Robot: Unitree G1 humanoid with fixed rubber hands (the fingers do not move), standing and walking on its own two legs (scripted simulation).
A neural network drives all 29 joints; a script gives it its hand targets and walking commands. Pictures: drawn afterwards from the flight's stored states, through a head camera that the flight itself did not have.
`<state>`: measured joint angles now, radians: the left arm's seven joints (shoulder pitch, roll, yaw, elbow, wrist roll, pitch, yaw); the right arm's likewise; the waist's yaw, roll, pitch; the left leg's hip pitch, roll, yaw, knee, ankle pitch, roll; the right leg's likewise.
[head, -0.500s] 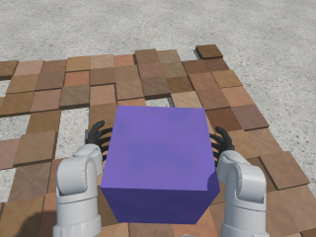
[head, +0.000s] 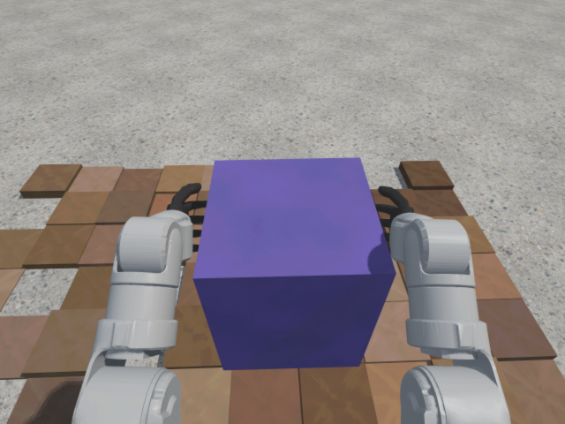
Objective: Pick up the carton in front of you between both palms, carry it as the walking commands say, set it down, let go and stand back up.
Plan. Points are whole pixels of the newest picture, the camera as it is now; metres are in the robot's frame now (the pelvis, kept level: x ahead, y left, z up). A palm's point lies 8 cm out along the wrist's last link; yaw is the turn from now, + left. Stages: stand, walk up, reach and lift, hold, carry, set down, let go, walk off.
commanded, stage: carry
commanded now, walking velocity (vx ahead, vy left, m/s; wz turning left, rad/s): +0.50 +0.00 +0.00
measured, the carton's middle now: (289, 267) +0.34 +0.02 +0.06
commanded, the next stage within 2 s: none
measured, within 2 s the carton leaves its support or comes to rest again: neither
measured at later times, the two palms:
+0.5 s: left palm (220, 133) +0.69 +0.19 +0.06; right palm (357, 142) +0.67 -0.11 +0.07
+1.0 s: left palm (210, 26) +1.02 +0.27 +0.18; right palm (321, 31) +1.03 -0.03 +0.18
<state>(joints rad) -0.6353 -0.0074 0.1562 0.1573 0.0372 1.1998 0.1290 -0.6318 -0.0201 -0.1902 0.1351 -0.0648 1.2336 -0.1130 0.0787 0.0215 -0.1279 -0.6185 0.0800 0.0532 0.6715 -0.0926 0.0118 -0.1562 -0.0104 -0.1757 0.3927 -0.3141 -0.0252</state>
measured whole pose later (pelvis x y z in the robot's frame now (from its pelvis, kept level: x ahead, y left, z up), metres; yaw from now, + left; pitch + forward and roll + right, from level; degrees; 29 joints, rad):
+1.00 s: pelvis +0.65 +0.09 -0.01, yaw +1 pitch +6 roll +2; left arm -0.89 0.07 0.28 0.13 0.00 1.32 0.14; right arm -0.88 0.01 -0.26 0.10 -0.09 1.34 -0.13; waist 0.04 -0.05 -0.08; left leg -0.44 -0.04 0.10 0.56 -0.20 0.31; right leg -0.29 -0.04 -0.01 0.75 -0.41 -0.13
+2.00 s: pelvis +1.16 +0.00 +0.02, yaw -2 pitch +7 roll +3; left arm -0.89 0.00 0.31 0.03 0.09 1.32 0.12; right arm -0.95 -0.01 -0.30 0.08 -0.08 1.34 -0.14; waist 0.07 -0.03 -0.01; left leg -0.62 -0.10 0.10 0.68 -0.21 0.02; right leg -0.08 0.04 0.06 0.30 -0.31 -0.08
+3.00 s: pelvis +1.64 -0.09 +0.01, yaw -1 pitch +5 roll +1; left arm -0.70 -0.01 0.22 0.13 0.02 1.18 0.14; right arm -0.68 0.01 -0.23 0.08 -0.08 1.22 -0.14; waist 0.08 0.01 -0.04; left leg -0.71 0.05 0.02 0.85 -0.12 0.02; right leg -0.21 0.06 -0.09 0.45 -0.33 -0.09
